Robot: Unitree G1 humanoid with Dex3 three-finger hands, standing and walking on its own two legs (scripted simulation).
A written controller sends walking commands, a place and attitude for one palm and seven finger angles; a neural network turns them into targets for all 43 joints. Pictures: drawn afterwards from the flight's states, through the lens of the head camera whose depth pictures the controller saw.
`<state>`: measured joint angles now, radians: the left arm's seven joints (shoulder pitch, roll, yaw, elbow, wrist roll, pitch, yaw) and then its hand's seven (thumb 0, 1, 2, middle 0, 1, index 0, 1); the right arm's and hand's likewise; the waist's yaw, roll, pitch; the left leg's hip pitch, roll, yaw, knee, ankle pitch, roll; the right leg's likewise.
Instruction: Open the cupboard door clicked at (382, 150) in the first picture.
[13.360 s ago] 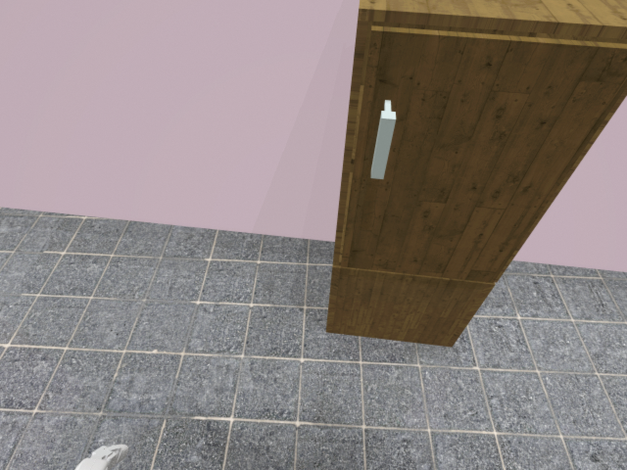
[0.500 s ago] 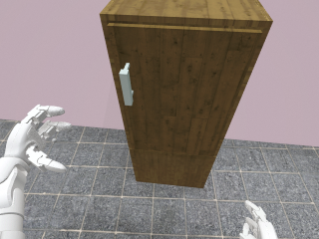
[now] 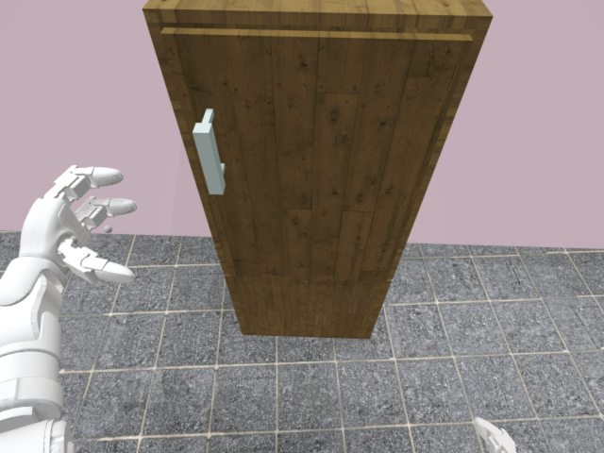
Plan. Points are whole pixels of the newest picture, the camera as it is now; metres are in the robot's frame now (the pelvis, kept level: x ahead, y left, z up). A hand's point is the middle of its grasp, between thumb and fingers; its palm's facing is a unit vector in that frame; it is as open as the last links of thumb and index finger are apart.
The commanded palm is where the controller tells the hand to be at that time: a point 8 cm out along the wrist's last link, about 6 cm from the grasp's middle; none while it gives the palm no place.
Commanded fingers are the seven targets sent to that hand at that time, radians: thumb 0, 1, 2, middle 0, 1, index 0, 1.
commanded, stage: move the hooked fingers beside the handle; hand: left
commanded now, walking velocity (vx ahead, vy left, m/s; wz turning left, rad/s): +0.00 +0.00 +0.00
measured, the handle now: (213, 152) +0.53 +0.16 +0.10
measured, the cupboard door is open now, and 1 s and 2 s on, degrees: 0 0 0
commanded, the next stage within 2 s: slide the fingers in behind the handle in 1.78 s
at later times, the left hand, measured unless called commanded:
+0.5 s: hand (136, 194) +0.43 +0.24 +0.11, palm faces -0.01 -1.00 -0.01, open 14.0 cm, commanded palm +0.41 +0.29 +0.11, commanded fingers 0.00 -0.50 0.30 -0.30 -1.20 -0.30 -1.20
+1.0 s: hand (166, 159) +0.50 +0.22 +0.10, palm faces -0.02 -1.00 +0.02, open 14.0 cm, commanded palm +0.48 +0.28 +0.10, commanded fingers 0.00 -0.50 0.30 -0.30 -1.20 -0.30 -1.20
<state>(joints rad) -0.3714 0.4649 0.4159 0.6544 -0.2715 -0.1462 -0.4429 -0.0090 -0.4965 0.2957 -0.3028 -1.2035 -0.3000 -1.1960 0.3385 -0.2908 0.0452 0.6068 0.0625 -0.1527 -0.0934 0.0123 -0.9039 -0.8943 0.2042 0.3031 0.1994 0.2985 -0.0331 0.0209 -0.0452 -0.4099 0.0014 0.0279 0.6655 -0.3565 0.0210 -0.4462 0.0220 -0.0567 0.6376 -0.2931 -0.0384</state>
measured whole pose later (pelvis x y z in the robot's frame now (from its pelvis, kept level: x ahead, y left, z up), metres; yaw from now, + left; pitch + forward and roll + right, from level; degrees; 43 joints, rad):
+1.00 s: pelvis +0.00 +0.01 -0.02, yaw -1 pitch +15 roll -2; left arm -0.96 0.61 0.42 1.24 -0.12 -0.27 -0.36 -0.01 -0.50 0.30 -0.30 -1.20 -0.30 -1.20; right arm 0.43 -0.30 0.05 0.65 0.03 -0.01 -0.05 0.01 -0.91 -0.89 0.20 0.30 0.20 0.30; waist -0.17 0.00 -0.06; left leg -0.66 0.01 0.03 0.79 -0.40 0.04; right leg -0.68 0.03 -0.05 0.72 -0.31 -0.02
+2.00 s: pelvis +0.01 +0.01 -0.02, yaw -1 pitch +16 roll -2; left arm -0.89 0.58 0.38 1.16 -0.15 -0.28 -0.36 -0.01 -0.50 0.30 -0.30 -1.20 -0.30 -1.20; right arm 0.45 -0.29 0.04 0.63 0.03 0.03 -0.04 0.01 -0.91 -0.89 0.20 0.30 0.20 0.30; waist -0.15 0.01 -0.08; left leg -0.67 0.02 0.02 0.81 -0.42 0.04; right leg -0.69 0.03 -0.06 0.73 -0.32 -0.02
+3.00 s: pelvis +0.00 +0.01 -0.02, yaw +2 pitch +14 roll -2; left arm -0.90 0.40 0.21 1.13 -0.20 -0.31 -0.15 -0.01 -0.50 0.30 -0.30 -1.21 -0.13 -1.20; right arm 0.41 -0.27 0.02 0.70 0.01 -0.03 0.00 0.01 -0.91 -0.89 0.20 0.30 0.20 0.30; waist -0.09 0.03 -0.08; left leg -0.67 -0.01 -0.02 0.82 -0.41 0.02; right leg -0.67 0.01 -0.10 0.75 -0.34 -0.03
